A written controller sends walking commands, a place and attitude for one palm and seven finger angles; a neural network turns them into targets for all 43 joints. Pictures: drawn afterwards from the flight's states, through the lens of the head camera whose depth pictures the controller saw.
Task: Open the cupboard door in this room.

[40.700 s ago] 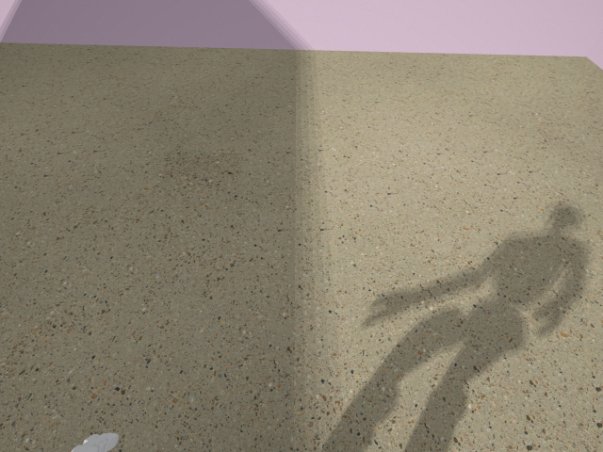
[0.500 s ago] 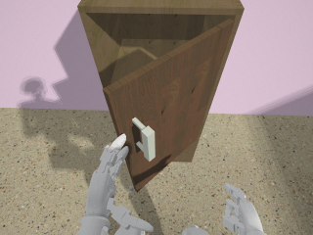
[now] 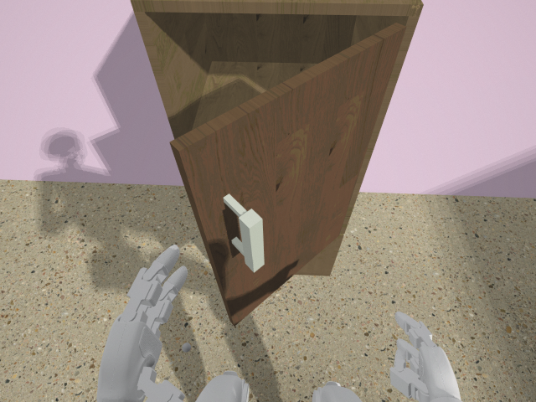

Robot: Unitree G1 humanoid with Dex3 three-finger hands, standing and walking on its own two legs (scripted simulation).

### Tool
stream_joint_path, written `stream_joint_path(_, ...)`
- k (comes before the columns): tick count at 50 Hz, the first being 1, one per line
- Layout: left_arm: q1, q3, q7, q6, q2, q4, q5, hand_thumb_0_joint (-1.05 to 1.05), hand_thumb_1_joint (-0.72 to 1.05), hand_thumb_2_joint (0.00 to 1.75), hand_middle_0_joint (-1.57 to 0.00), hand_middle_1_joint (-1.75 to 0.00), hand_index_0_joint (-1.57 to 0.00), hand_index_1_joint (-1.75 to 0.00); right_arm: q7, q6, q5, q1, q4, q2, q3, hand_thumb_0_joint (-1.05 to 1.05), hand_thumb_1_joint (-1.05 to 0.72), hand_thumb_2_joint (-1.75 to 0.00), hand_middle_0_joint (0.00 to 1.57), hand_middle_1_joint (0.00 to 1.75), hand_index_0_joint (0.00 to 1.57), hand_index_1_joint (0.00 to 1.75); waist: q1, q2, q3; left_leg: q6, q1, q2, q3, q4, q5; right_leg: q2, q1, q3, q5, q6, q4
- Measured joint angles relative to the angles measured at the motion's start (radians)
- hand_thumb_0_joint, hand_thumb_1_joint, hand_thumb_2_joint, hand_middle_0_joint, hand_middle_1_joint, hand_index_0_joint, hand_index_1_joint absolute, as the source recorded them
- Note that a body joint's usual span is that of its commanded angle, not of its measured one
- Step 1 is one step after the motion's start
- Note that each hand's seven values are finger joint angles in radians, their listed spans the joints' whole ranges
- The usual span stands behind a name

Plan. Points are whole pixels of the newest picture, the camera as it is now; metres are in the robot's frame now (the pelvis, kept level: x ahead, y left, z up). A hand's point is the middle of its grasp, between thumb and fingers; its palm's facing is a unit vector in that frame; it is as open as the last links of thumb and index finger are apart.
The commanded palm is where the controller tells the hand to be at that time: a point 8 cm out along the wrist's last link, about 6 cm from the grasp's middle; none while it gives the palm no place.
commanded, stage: draw the hand back to the body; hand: left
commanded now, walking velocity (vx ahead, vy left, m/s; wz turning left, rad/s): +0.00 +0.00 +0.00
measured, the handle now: (243, 234) +0.34 +0.06 +0.08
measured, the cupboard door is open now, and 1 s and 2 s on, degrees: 44 44 44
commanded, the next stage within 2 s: step back with the hand held close in 1.56 s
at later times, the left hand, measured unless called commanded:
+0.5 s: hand (116, 326) +0.18 +0.17 +0.15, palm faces +0.02 -1.00 -0.08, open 16.2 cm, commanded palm +0.15 +0.23 +0.16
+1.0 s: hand out of the picture +0.21 +0.25 +0.22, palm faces +0.36 -0.85 -0.39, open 11.3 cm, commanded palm +0.17 +0.30 +0.24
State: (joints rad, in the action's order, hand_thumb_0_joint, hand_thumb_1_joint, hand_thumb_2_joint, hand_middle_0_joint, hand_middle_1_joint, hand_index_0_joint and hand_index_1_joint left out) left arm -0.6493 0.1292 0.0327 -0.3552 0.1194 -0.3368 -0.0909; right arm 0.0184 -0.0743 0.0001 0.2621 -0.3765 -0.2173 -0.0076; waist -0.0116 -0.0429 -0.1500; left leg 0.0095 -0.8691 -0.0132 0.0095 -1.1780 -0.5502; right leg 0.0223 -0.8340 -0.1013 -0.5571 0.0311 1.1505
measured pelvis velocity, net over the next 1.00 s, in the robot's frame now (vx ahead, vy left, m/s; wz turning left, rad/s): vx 0.03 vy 0.02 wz -0.01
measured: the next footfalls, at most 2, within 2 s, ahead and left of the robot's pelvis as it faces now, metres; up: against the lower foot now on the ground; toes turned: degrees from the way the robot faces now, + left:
none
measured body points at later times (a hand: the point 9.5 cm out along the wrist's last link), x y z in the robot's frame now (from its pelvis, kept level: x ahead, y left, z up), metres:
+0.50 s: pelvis +0.01 +0.01 +0.04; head +0.02 +0.00 +0.49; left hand +0.18 +0.22 +0.15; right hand +0.19 -0.22 -0.02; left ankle +0.02 +0.11 -0.65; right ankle +0.01 -0.10 -0.65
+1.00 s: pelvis +0.03 +0.02 +0.09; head +0.01 +0.01 +0.54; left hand +0.19 +0.30 +0.24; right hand +0.22 -0.19 +0.01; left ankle +0.02 +0.11 -0.65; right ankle +0.01 -0.10 -0.65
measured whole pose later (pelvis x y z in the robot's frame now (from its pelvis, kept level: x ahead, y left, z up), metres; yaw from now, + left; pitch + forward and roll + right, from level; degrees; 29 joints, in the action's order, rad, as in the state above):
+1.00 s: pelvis +0.03 +0.02 +0.09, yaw -1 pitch -3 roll -1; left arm -0.54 -0.21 -0.13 -0.03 0.32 -0.44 -0.03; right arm 0.09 -0.13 0.00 0.21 -0.58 -0.22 -0.07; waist -0.06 -0.06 -0.01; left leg 0.04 -0.17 0.02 -0.03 -0.52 -0.31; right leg 0.03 -0.14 -0.06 -0.30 -0.01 0.49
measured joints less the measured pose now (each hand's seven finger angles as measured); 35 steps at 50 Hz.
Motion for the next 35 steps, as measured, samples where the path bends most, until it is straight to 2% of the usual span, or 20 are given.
stream_joint_path(6,0.018,-0.029,0.011,0.042,0.031,-0.036,-0.015,-0.01,-0.5,0.3,-0.15,-0.3,-0.15,-0.3,0.012,0.01,0.012,0.002,-0.001,0.006,-0.004,0.01,-0.9,-0.9,0.2,0.3,0.21,0.3,-0.005,-0.007,0.007,-0.001,0.031,-0.003,0.0,0.015,0.006,-0.004,0.03,0.001,0.008,0.001,-0.017)
stream_joint_path(11,0.007,-0.078,0.022,0.084,0.044,-0.066,-0.049,-0.01,-0.5,0.3,-0.15,-0.3,-0.15,-0.3,0.026,0.009,0.024,0.016,-0.007,0.009,-0.016,0.01,-0.9,-0.9,0.2,0.3,0.21,0.3,-0.002,-0.015,0.007,0.0,0.1,-0.004,-0.001,0.076,0.029,-0.008,0.1,0.002,0.034,-0.002,-0.082)
stream_joint_path(25,0.009,-0.201,0.099,0.153,0.098,-0.084,-0.137,-0.01,-0.47,0.31,-0.15,-0.3,-0.16,-0.3,0.049,-0.052,0.042,0.027,-0.05,-0.021,-0.02,0.01,-0.9,-0.9,0.2,0.3,0.21,0.3,-0.004,-0.017,0.019,0.006,0.249,-0.005,0.003,0.197,0.066,-0.015,0.26,-0.002,0.082,-0.011,-0.224)
stream_joint_path(27,0.014,-0.202,0.044,0.196,0.132,-0.105,-0.07,-0.01,-0.44,0.33,-0.15,-0.3,-0.16,-0.3,0.066,-0.047,0.036,0.027,-0.061,-0.015,-0.021,0.01,-0.9,-0.9,0.2,0.3,0.21,0.3,-0.018,-0.011,0.02,0.007,0.282,-0.004,-0.006,0.226,0.074,-0.016,0.288,0.007,0.091,-0.013,-0.25)
stream_joint_path(30,0.006,-0.198,-0.052,0.267,0.159,-0.131,0.006,-0.01,-0.37,0.36,-0.16,-0.3,-0.16,-0.3,0.084,-0.033,0.027,0.019,-0.075,-0.01,-0.028,0.01,-0.9,-0.9,0.2,0.3,0.2,0.3,-0.02,-0.015,0.035,0.01,0.348,0.0,-0.012,0.288,0.096,-0.014,0.352,0.013,0.115,-0.019,-0.311)
stream_joint_path(35,0.003,-0.211,-0.132,0.322,0.173,-0.134,0.053,-0.01,-0.23,0.42,-0.16,-0.3,-0.17,-0.3,0.094,-0.029,0.017,0.005,-0.106,-0.003,-0.046,0.01,-0.9,-0.9,0.2,0.3,0.2,0.3,-0.026,-0.02,0.064,0.019,0.454,0.01,-0.024,0.396,0.138,-0.008,0.454,0.023,0.157,-0.028,-0.415)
